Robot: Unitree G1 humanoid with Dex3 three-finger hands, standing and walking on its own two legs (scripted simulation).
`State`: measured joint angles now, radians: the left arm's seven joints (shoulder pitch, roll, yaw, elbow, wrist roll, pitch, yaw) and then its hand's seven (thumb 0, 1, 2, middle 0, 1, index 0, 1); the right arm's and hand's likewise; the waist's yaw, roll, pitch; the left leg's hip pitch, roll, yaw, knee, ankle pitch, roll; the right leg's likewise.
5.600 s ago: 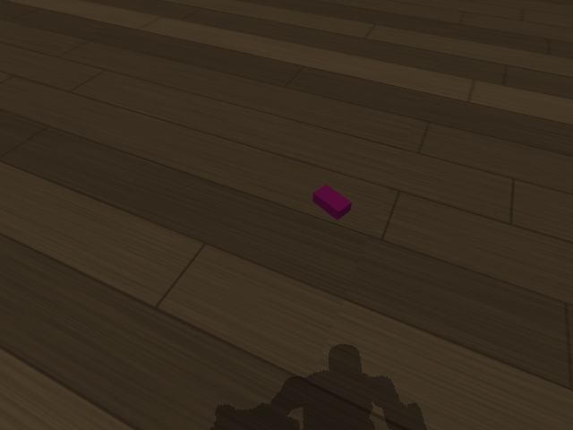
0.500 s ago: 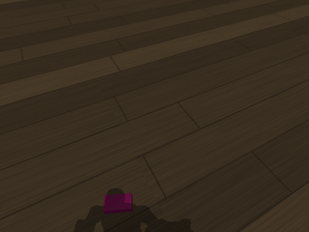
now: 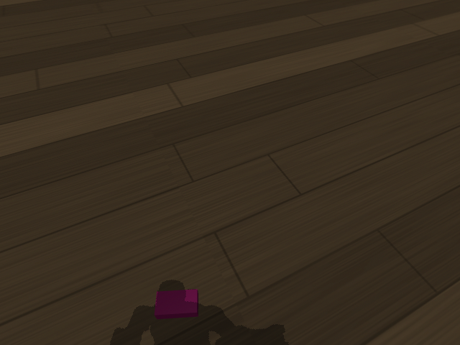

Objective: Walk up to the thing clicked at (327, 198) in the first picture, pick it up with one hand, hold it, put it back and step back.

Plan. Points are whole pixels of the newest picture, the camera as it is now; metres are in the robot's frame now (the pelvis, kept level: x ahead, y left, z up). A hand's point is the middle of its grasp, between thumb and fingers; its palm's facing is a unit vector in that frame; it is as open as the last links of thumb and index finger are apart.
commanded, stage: stand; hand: left
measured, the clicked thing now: (177, 304) +0.44 +0.22 -0.75
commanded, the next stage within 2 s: none
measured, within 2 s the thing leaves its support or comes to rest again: neither
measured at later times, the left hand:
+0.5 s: hand out of the picture +0.07 +0.26 -0.16, palm faces -0.02 -0.94 -0.35, open 7.4 cm
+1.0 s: hand out of the picture +0.06 +0.26 -0.16, palm faces -0.02 -0.94 -0.35, open 7.4 cm
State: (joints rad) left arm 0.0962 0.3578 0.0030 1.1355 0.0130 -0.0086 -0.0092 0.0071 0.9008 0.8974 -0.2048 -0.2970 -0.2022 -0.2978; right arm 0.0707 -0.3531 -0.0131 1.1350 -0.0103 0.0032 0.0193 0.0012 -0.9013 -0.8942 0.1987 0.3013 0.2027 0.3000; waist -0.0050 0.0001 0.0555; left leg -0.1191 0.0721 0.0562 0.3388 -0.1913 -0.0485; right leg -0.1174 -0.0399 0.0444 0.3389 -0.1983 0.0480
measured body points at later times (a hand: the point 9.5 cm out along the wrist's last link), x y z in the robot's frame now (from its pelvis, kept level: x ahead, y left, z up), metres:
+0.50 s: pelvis +0.00 +0.00 +0.00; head +0.01 +0.00 +0.45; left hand +0.07 +0.31 -0.13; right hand +0.08 -0.30 -0.13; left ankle -0.01 +0.15 -0.75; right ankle -0.01 -0.15 -0.75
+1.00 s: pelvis +0.00 +0.00 +0.00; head +0.01 +0.00 +0.45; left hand +0.06 +0.31 -0.13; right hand +0.08 -0.30 -0.13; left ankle -0.01 +0.15 -0.75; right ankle -0.01 -0.15 -0.75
